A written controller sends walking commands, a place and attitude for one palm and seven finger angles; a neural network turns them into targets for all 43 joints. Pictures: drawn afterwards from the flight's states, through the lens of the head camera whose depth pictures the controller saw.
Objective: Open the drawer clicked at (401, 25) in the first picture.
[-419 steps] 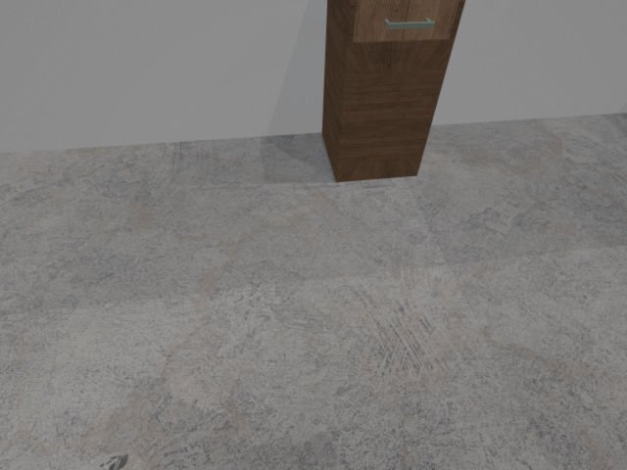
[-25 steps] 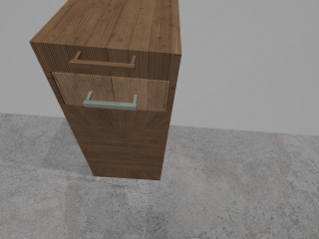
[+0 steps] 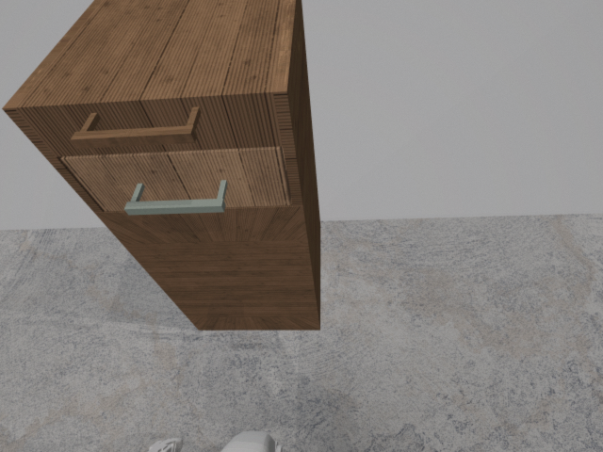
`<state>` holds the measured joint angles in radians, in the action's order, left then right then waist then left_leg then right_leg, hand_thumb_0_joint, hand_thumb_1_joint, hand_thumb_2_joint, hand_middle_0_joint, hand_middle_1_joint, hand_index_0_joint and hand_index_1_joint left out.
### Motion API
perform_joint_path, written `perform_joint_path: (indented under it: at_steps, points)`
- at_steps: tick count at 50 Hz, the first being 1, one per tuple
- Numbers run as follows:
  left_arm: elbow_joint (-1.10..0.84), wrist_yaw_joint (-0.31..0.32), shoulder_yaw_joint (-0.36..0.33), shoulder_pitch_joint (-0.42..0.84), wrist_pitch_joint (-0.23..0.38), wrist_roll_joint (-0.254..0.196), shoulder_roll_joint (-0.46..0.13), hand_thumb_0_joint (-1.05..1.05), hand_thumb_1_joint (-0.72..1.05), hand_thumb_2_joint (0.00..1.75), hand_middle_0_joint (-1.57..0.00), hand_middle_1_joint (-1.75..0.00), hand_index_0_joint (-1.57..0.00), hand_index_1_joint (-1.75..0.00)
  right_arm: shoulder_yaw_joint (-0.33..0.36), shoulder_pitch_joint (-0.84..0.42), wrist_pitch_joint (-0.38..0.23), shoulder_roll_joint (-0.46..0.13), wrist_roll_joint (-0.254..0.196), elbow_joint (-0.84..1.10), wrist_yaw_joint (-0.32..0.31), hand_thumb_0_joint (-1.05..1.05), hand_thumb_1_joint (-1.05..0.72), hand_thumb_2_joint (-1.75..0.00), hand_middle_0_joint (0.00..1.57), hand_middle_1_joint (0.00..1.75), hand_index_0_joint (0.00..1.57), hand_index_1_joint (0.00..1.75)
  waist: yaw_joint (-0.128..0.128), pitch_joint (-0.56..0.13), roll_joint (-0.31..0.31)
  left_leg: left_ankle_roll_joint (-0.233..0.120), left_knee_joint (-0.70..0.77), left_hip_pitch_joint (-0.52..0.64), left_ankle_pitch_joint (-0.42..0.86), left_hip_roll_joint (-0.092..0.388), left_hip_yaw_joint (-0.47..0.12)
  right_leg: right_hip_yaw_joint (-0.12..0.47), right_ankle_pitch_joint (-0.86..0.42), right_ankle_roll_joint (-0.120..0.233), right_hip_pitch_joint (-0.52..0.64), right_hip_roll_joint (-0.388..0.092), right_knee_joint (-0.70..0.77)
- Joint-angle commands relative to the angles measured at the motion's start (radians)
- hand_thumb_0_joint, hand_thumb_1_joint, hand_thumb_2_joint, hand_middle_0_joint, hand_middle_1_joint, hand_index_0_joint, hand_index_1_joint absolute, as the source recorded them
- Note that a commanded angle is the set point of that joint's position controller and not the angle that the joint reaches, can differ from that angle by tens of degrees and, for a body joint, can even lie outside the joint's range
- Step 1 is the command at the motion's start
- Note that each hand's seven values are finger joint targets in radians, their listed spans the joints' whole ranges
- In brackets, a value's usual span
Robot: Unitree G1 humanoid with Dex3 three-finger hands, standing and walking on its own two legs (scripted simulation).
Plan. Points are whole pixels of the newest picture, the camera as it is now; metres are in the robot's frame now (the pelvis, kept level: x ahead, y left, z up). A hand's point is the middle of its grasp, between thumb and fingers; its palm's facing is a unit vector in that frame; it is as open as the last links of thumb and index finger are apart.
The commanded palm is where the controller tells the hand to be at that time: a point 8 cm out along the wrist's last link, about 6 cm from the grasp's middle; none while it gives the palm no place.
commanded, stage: come to a stop and stand still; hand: left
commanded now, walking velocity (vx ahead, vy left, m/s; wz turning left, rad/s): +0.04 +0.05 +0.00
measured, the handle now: (178, 197) +0.51 +0.26 -0.01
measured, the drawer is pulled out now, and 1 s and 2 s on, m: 0.00 0.00 0.00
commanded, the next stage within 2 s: look again from close up in 0.54 s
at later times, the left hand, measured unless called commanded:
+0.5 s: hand out of the picture -0.06 +0.23 -0.18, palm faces +0.05 -0.97 -0.22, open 7.4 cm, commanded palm none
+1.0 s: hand out of the picture -0.03 +0.22 -0.18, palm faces +0.00 -0.98 -0.21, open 7.3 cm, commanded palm none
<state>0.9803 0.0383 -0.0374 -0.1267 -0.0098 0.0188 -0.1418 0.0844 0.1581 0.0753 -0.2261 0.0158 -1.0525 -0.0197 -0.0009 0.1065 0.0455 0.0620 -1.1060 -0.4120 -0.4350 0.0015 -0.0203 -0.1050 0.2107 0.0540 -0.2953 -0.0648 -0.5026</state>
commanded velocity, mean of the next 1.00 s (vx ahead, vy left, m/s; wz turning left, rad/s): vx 0.00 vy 0.00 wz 0.00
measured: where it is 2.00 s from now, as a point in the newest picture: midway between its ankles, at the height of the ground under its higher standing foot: outside the picture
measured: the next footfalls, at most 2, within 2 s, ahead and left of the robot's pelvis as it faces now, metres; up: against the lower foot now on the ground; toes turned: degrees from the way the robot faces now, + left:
left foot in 0.24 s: -0.03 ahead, +0.16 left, +0.00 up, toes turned +2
right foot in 0.52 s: -0.04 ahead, -0.08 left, +0.00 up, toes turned -3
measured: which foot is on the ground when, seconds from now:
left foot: up 0.00-0.22, down 0.24-1.00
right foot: down 0.00-0.26, up 0.28-0.50, down 0.52-1.00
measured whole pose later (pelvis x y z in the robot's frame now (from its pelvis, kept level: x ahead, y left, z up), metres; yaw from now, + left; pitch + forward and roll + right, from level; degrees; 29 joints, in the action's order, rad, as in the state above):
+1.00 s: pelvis -0.06 +0.04 -0.01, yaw -1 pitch -1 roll +0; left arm 1.06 0.03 0.01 -0.28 0.02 0.01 -0.17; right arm -0.01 0.30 -0.01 -0.15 0.02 -1.08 -0.02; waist -0.01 0.01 0.00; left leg 0.01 -0.52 -0.20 -0.30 0.02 0.04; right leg -0.03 0.31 0.01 -0.20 -0.01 -0.53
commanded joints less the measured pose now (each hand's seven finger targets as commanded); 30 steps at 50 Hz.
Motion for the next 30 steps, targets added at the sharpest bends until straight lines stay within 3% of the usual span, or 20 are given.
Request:
perform_joint_path:
  at_steps: [1,6,9,10,11,12,13,14,15,16,18,20,22,23,24,26,27,28,29,30]
  points:
    - [-0.033,0.013,-0.055,-0.098,0.006,0.011,-0.224,0.00,0.90,0.90,-0.20,-0.30,-0.20,-0.30,-0.005,0.047,-0.012,-0.032,-0.004,0.055,0.012,0.00,-0.90,-0.90,0.20,0.30,0.20,0.30,0.040,-0.154,-0.218,0.004,0.137,0.015,-0.009,0.024,0.003,0.227,-0.372,0.117,0.163,-0.258,0.182]
    - [-0.024,0.000,-0.058,-0.103,0.000,0.018,-0.242,0.00,0.90,0.90,-0.20,-0.30,-0.20,-0.30,-0.018,0.041,-0.033,-0.028,-0.009,0.070,0.016,0.00,-0.90,-0.90,0.20,0.30,0.20,0.30,0.049,-0.152,-0.239,-0.019,0.377,0.108,-0.018,0.016,0.048,0.261,-0.115,0.112,0.134,-0.225,0.228]
    - [-0.018,-0.003,-0.055,-0.071,-0.007,0.010,-0.238,0.00,0.90,0.90,-0.20,-0.30,-0.20,-0.30,-0.027,0.131,-0.047,-0.019,-0.008,0.040,0.011,0.00,-0.90,-0.90,0.20,0.30,0.20,0.30,0.004,-0.151,-0.214,-0.034,0.589,0.248,0.108,0.008,0.077,0.233,0.036,0.061,0.050,-0.186,0.217]
    - [-0.016,-0.003,-0.050,-0.057,-0.010,0.004,-0.223,0.00,0.90,0.90,-0.20,-0.30,-0.20,-0.30,-0.031,0.174,-0.055,-0.018,-0.008,0.022,0.009,0.00,-0.90,-0.90,0.20,0.30,0.20,0.30,-0.018,-0.150,-0.180,-0.040,0.702,0.327,0.179,0.012,0.077,0.214,0.100,0.028,-0.003,-0.158,0.188]
    - [-0.015,-0.006,-0.040,-0.069,-0.013,-0.003,-0.187,0.00,0.90,0.90,-0.20,-0.30,-0.20,-0.30,-0.029,0.179,-0.063,-0.042,-0.008,0.021,0.006,0.00,-0.90,-0.90,0.20,0.30,0.20,0.30,-0.015,-0.139,-0.067,-0.054,0.773,0.368,0.167,0.065,0.015,0.175,0.166,-0.007,-0.071,-0.106,0.119]
    - [-0.023,-0.010,-0.029,-0.082,-0.019,-0.012,-0.137,0.00,0.90,0.90,-0.20,-0.30,-0.20,-0.30,-0.021,0.158,-0.067,-0.098,0.004,0.038,0.004,0.00,-0.90,-0.90,0.20,0.30,0.20,0.30,-0.008,-0.091,0.143,-0.106,0.883,0.269,0.043,0.209,-0.185,0.104,0.200,-0.049,-0.124,-0.022,0.010]
    - [-0.022,-0.012,-0.024,-0.068,-0.024,-0.010,-0.117,0.00,0.90,0.90,-0.20,-0.30,-0.20,-0.30,-0.021,0.085,-0.060,-0.137,0.009,0.071,0.001,0.00,-0.90,-0.90,0.20,0.30,0.20,0.30,0.005,-0.013,0.226,-0.163,0.990,0.067,-0.089,0.310,-0.277,0.044,0.194,-0.068,-0.070,0.016,-0.102]
    - [-0.014,-0.015,-0.026,-0.078,-0.023,-0.005,-0.118,0.00,0.90,0.90,-0.20,-0.30,-0.20,-0.30,-0.032,0.015,-0.058,-0.131,0.013,0.089,0.000,0.00,-0.90,-0.90,0.20,0.30,0.20,0.30,0.031,0.019,0.181,-0.189,1.032,-0.079,-0.173,0.312,-0.265,0.073,0.174,-0.065,0.013,0.011,-0.203]
    - [0.009,-0.014,-0.025,-0.085,-0.033,0.006,-0.120,0.00,0.90,0.90,-0.20,-0.30,-0.20,-0.30,-0.037,-0.022,-0.065,-0.103,0.009,0.083,-0.006,0.00,-0.90,-0.90,0.20,0.30,0.20,0.30,0.036,0.040,0.248,-0.173,1.051,-0.081,-0.123,0.262,-0.216,0.092,0.179,-0.068,0.012,0.008,-0.259]
    - [0.022,-0.017,-0.024,-0.107,-0.036,0.006,-0.125,0.00,0.90,0.90,-0.20,-0.30,-0.20,-0.30,-0.044,-0.018,-0.068,-0.088,0.007,0.080,-0.012,0.00,-0.90,-0.90,0.20,0.30,0.20,0.30,0.045,0.048,0.245,-0.166,1.030,-0.061,-0.052,0.241,-0.188,0.103,0.171,-0.065,-0.007,0.012,-0.306]
    - [0.050,-0.020,-0.016,-0.152,-0.025,0.004,-0.114,0.00,0.90,0.90,-0.20,-0.30,-0.20,-0.30,-0.052,0.003,-0.072,-0.073,0.002,0.062,-0.018,0.00,-0.90,-0.90,0.20,0.30,0.20,0.30,0.051,0.031,0.166,-0.172,0.958,0.064,0.124,0.201,-0.117,0.109,0.159,-0.070,-0.055,0.015,-0.320]
    - [0.059,-0.020,-0.001,-0.149,-0.010,-0.001,-0.096,0.00,0.90,0.90,-0.20,-0.30,-0.20,-0.30,-0.049,0.068,-0.077,-0.075,0.001,0.034,-0.022,0.00,-0.90,-0.90,0.20,0.30,0.20,0.30,0.025,-0.036,0.120,-0.180,0.877,0.257,0.374,0.192,-0.088,0.083,0.179,-0.081,-0.095,0.016,-0.223]
    - [0.060,-0.015,0.009,-0.125,0.002,-0.008,-0.086,0.00,0.90,0.90,-0.20,-0.30,-0.20,-0.30,-0.047,0.134,-0.085,-0.069,-0.001,0.002,-0.025,0.00,-0.90,-0.90,0.20,0.30,0.20,0.30,-0.001,-0.080,0.081,-0.189,0.807,0.358,0.625,0.204,-0.086,0.075,0.179,-0.090,-0.058,0.015,-0.078]
    - [0.071,-0.012,0.011,-0.142,0.009,-0.011,-0.087,0.00,0.90,0.90,-0.20,-0.30,-0.20,-0.30,-0.047,0.153,-0.087,-0.072,-0.004,-0.013,-0.025,0.00,-0.90,-0.90,0.20,0.30,0.20,0.30,0.002,-0.106,0.061,-0.178,0.760,0.387,0.714,0.196,-0.082,0.072,0.112,-0.091,-0.006,0.016,0.029]
    - [0.094,-0.010,0.012,-0.185,0.017,-0.013,-0.093,0.00,0.90,0.90,-0.20,-0.30,-0.20,-0.30,-0.046,0.162,-0.091,-0.071,-0.010,-0.022,-0.025,0.00,-0.90,-0.90,0.20,0.30,0.20,0.30,0.011,-0.151,0.036,-0.151,0.708,0.397,0.745,0.175,-0.065,0.079,-0.040,-0.087,0.077,0.008,0.140]
    - [0.120,0.002,0.008,-0.221,0.030,-0.012,-0.142,0.00,0.90,0.90,-0.20,-0.30,-0.20,-0.30,-0.048,0.164,-0.096,-0.033,-0.022,-0.021,-0.021,0.00,-0.90,-0.90,0.20,0.30,0.20,0.30,-0.002,-0.187,-0.066,-0.086,0.670,0.292,0.592,0.111,-0.014,0.174,-0.400,-0.047,0.221,-0.081,0.119]
    - [0.126,0.003,0.014,-0.215,0.031,-0.013,-0.146,0.00,0.90,0.90,-0.20,-0.30,-0.20,-0.30,-0.052,0.157,-0.098,-0.023,-0.022,-0.021,-0.018,0.00,-0.90,-0.90,0.20,0.30,0.20,0.30,-0.006,-0.170,-0.064,-0.077,0.699,0.281,0.504,0.095,-0.004,0.163,-0.436,-0.037,0.215,-0.107,0.100]
    - [0.131,0.005,0.014,-0.220,0.030,-0.011,-0.137,0.00,0.90,0.90,-0.20,-0.30,-0.20,-0.30,-0.054,0.154,-0.095,-0.014,-0.018,-0.027,-0.018,0.00,-0.90,-0.90,0.20,0.30,0.20,0.30,-0.004,-0.168,-0.083,-0.075,0.695,0.291,0.542,0.090,0.003,0.150,-0.472,-0.032,0.214,-0.096,0.080]
    - [0.139,0.008,0.013,-0.222,0.032,-0.013,-0.131,0.00,0.90,0.90,-0.20,-0.30,-0.20,-0.30,-0.054,0.155,-0.089,-0.020,-0.014,-0.039,-0.021,0.00,-0.90,-0.90,0.20,0.30,0.20,0.30,-0.005,-0.179,-0.171,-0.067,0.682,0.304,0.528,0.097,0.008,0.156,-0.480,-0.026,0.211,-0.080,0.077]
    - [0.139,0.009,0.017,-0.219,0.033,-0.014,-0.119,0.00,0.90,0.90,-0.20,-0.30,-0.20,-0.30,-0.054,0.161,-0.088,-0.024,-0.014,-0.044,-0.022,0.00,-0.90,-0.90,0.20,0.30,0.20,0.30,-0.005,-0.167,-0.189,-0.065,0.692,0.311,0.496,0.099,0.014,0.151,-0.465,-0.025,0.197,-0.082,0.087]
